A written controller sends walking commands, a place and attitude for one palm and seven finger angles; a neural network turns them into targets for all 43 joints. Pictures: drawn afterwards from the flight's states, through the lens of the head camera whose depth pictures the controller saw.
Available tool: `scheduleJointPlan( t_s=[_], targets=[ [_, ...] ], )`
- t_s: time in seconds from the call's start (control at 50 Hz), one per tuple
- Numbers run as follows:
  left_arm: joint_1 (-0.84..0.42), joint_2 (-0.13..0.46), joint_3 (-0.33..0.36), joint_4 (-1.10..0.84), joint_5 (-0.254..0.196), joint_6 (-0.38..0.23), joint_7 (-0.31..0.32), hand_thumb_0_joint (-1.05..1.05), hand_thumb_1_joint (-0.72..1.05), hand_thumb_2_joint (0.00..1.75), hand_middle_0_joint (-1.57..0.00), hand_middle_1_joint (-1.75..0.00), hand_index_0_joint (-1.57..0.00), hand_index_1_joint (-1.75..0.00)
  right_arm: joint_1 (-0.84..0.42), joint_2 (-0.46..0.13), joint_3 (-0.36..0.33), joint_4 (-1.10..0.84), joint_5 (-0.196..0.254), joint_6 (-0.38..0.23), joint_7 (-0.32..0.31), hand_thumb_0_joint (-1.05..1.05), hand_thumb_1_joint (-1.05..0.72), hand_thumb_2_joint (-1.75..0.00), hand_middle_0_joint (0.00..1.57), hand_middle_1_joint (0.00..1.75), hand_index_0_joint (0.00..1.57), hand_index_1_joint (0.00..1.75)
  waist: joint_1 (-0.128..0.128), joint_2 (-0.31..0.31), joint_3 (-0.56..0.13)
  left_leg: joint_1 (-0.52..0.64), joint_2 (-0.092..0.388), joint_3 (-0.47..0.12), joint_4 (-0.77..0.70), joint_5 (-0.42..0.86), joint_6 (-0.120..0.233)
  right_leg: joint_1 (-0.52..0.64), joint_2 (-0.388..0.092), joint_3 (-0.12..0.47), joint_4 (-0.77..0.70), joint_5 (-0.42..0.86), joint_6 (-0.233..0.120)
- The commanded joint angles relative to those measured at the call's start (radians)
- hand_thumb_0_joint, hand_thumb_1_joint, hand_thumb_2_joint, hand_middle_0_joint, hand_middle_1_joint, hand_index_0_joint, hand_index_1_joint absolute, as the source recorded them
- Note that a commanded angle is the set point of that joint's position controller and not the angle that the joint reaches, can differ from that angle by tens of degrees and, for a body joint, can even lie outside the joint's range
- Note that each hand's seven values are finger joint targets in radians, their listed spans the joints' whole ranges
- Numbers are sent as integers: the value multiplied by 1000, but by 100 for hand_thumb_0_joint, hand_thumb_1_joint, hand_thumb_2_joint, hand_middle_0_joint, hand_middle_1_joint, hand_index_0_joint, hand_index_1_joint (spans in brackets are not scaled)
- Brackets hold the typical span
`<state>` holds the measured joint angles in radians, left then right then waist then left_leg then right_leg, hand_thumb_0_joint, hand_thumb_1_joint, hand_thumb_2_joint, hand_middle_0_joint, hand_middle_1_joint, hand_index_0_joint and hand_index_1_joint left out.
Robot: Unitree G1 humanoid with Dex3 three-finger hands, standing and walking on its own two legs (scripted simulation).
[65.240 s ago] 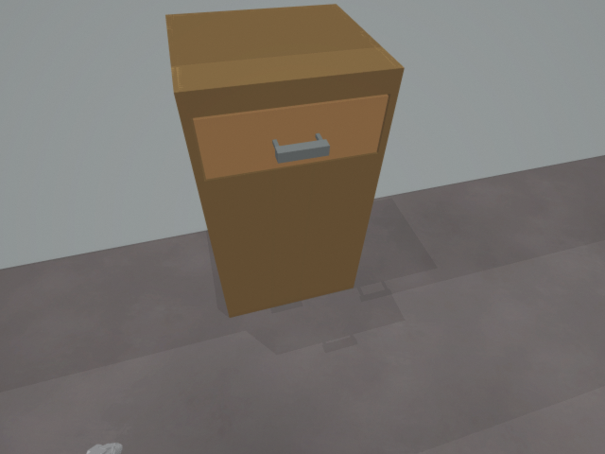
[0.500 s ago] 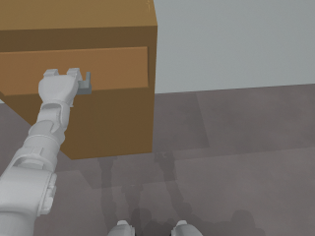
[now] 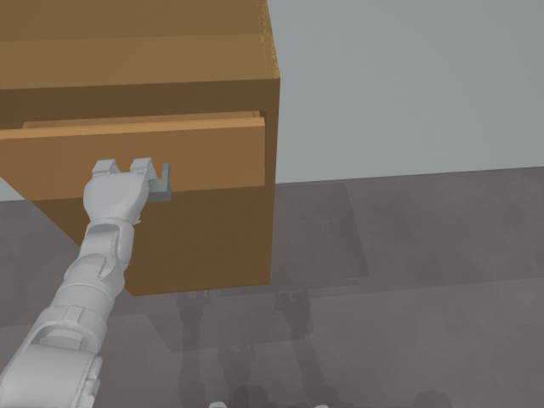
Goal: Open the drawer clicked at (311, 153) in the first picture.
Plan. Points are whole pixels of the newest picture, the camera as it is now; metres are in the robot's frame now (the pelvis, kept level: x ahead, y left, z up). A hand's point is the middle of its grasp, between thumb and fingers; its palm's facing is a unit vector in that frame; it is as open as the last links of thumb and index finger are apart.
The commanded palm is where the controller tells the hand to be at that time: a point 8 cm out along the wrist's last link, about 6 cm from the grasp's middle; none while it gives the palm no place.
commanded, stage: pull the drawer open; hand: left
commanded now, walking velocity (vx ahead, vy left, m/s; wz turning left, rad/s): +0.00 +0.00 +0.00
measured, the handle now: (133, 181) +0.47 +0.23 +0.01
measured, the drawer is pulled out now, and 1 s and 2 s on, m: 0.03 0.15 0.26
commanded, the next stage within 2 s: none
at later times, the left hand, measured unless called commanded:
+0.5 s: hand (126, 244) +0.37 +0.22 -0.01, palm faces -0.03 -0.06 -1.00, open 6.0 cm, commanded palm +0.32 +0.23 +0.05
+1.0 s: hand (121, 282) +0.30 +0.22 -0.01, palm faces -0.02 -0.06 -1.00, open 5.9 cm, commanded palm +0.27 +0.22 +0.05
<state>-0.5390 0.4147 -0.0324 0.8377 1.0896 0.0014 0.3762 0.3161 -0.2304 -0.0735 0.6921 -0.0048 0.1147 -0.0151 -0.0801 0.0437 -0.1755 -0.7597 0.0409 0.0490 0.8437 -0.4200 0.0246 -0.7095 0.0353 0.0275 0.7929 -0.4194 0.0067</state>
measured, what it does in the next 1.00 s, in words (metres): stands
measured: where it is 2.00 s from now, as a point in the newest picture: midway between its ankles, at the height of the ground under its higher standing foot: outside the picture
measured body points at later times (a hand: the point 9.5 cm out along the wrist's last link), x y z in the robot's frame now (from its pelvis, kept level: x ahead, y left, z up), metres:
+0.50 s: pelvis +0.01 -0.01 +0.01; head +0.07 -0.01 +0.45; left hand +0.36 +0.22 +0.05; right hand +0.11 -0.27 -0.11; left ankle -0.02 +0.10 -0.70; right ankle -0.03 -0.13 -0.70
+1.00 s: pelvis -0.01 -0.02 +0.01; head +0.03 -0.03 +0.45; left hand +0.30 +0.22 +0.05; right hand +0.13 -0.27 -0.11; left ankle -0.02 +0.10 -0.70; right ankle -0.03 -0.13 -0.70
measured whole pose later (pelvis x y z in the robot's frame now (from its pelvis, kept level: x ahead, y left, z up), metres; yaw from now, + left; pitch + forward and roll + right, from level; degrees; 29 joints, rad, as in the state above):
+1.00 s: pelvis -0.01 -0.02 +0.01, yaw +1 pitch +12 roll +0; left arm -0.09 0.36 -0.08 0.44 1.06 0.05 0.39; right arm 0.21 -0.23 -0.06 0.64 0.00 0.08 -0.02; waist -0.02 0.05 -0.16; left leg -0.62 0.03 0.04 0.80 -0.40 0.00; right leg -0.58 0.03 0.02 0.79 -0.42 -0.01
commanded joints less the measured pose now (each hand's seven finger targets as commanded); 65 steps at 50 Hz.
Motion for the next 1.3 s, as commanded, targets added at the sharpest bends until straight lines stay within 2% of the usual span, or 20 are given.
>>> scheduleJointPlan(
  t_s=[0.0, 0.06, 0.14, 0.18, 0.32, 0.34, 0.42, 0.46, 0.52, 0.56, 0.68, 0.76, 0.8, 0.84, 0.92, 1.04, 1.1, 1.16, 1.18, 1.28],
  targets=[
    [-156, 141, 28, -183, -17, 14, 24, 0, 90, 90, -40, -135, -40, -135, 64, -158, -53, -91, -1, -19, -8, 0, -90, -90, 20, 30, 20, 30, 33, 16, -354, 365, -27, -21, -52, 648, 10, 160, 37, -61, -59, 501, -39],
    [-104, 183, 65, -205, -20, 22, 21, 0, 90, 90, -40, -135, -40, -135, 53, -161, -49, -101, 0, -16, -10, 0, -90, -90, 20, 30, 20, 30, 50, 4, -357, 353, -31, -19, -55, 658, 11, 196, 35, -55, -57, 531, -39],
    [-74, 125, 23, -270, -30, 32, 17, 0, 90, 90, -40, -135, -40, -135, 28, -156, -50, -114, 2, -18, -7, 0, -90, -90, 20, 30, 20, 30, 39, 19, -345, 385, -27, -25, -56, 691, 9, 187, 33, -58, -64, 530, -39],
    [-16, 129, 34, -297, -32, 38, 18, 0, 90, 90, -40, -135, -40, -135, 20, -155, -50, -123, 1, -19, -5, 0, -90, -90, 20, 30, 20, 30, 55, 25, -351, 402, -27, -24, -57, 713, 9, 197, 33, -59, -62, 541, -38],
    [110, 128, 47, -383, -47, 46, 14, 0, 90, 90, -40, -135, -40, -135, -20, -151, -45, -142, 0, -24, -8, 0, -90, -90, 20, 30, 20, 30, 66, -12, -331, 380, -37, -15, -66, 696, 11, 259, 27, -50, -73, 608, -34],
    [106, 159, 72, -401, -48, 43, 15, 0, 90, 90, -40, -135, -40, -135, -24, -155, -44, -140, -2, -25, -10, 0, -90, -90, 20, 30, 20, 30, 68, -16, -341, 372, -37, -14, -66, 693, 10, 278, 25, -44, -72, 628, -35],
    [160, 130, 54, -435, -44, 45, 23, 0, 90, 90, -40, -135, -40, -135, -50, -146, -40, -148, 1, -31, -11, 0, -90, -90, 20, 30, 20, 30, 70, 1, -301, 370, -42, -11, -76, 641, 7, 262, 26, -48, -78, 590, -35],
    [164, 159, 82, -466, -38, 39, 29, 0, 90, 90, -40, -135, -40, -135, -57, -147, -41, -149, 0, -33, -13, 0, -90, -90, 20, 30, 20, 30, 77, -12, -315, 372, -41, -14, -79, 642, 7, 270, 26, -44, -75, 584, -36],
    [210, 108, 41, -487, -38, 47, 37, 0, 90, 90, -40, -135, -40, -135, -73, -141, -39, -153, 0, -41, -9, 0, -90, -90, 20, 30, 20, 30, 74, 19, -290, 380, -43, -15, -82, 626, 4, 254, 28, -52, -75, 562, -40],
    [180, 146, 72, -511, -36, 42, 44, 0, 90, 90, -40, -135, -40, -135, -84, -144, -37, -151, -1, -42, -11, 0, -90, -90, 20, 30, 20, 30, 78, 16, -291, 379, -41, -14, -86, 606, 4, 247, 27, -48, -75, 539, -39],
    [240, 103, 43, -514, -38, 49, 55, 0, 90, 90, -40, -135, -40, -135, -105, -139, -38, -156, 0, -54, -14, 0, -90, -90, 20, 30, 20, 30, 76, -2, -258, 369, -48, -15, -90, 540, 4, 243, 29, -49, -79, 504, -42],
    [227, 126, 58, -533, -31, 45, 60, 0, 90, 90, -40, -135, -40, -135, -125, -137, -29, -161, -1, -58, -19, 0, -90, -90, 20, 30, 20, 30, 86, -10, -262, 354, -55, -11, -100, 481, 3, 249, 25, -45, -81, 472, -43],
    [234, 90, 28, -542, -35, 44, 61, 0, 90, 90, -40, -135, -40, -135, -131, -134, -29, -164, 0, -64, -16, 0, -90, -90, 20, 30, 20, 30, 82, -19, -249, 356, -54, -13, -101, 461, 4, 236, 26, -49, -84, 452, -43],
    [298, 98, 45, -558, -40, 45, 61, 0, 90, 90, -40, -135, -40, -135, -134, -136, -33, -171, -1, -66, -15, 0, -90, -90, 20, 30, 20, 30, 97, -5, -272, 370, -53, -19, -101, 500, 3, 259, 27, -48, -79, 463, -49],
    [345, 67, 16, -577, -45, 49, 58, 0, 90, 90, -40, -135, -40, -135, -155, -131, -27, -179, 1, -73, -14, 0, -90, -90, 20, 30, 20, 30, 90, -21, -221, 352, -58, -13, -105, 444, 4, 248, 26, -46, -88, 452, -45],
    [412, 114, 69, -640, -46, 43, 66, 0, 90, 90, -40, -135, -40, -135, -175, -134, -24, -185, -4, -80, -14, 0, -90, -90, 20, 30, 20, 30, 111, -15, -237, 353, -58, -15, -112, 451, 1, 279, 23, -37, -85, 465, -50],
    [434, 81, 37, -672, -44, 44, 69, 0, 90, 90, -40, -135, -40, -135, -196, -128, -18, -189, -4, -85, -11, 0, -90, -90, 20, 30, 20, 30, 103, -37, -217, 349, -62, -10, -111, 413, 3, 263, 19, -36, -90, 456, -42],
    [494, 127, 86, -694, -39, 43, 75, 0, 90, 90, -40, -135, -40, -135, -210, -127, -15, -193, -8, -86, -13, 0, -90, -90, 20, 30, 20, 30, 123, -19, -219, 349, -64, -9, -113, 424, 0, 278, 19, -29, -83, 466, -46],
    [528, 89, 59, -699, -42, 47, 75, 0, 90, 90, -40, -135, -40, -135, -210, -123, -20, -195, -7, -89, -11, 0, -90, -90, 20, 30, 20, 30, 119, -9, -200, 353, -64, -9, -109, 435, 1, 273, 21, -31, -84, 477, -48],
    [604, 93, 73, -732, -47, 57, 80, 0, 90, 90, -40, -135, -40, -135, -227, -120, -16, -200, -7, -92, -9, 0, -90, -90, 20, 30, 20, 30, 123, -25, -187, 345, -65, -9, -109, 421, -2, 278, 20, -29, -83, 478, -46]
  ],
)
